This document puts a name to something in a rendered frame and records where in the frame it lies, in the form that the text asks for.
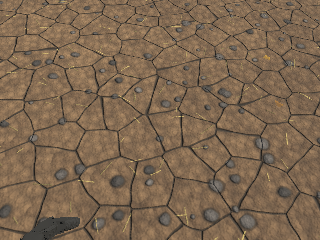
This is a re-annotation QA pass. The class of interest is robot left hand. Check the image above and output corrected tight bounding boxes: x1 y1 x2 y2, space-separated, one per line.
20 217 81 240

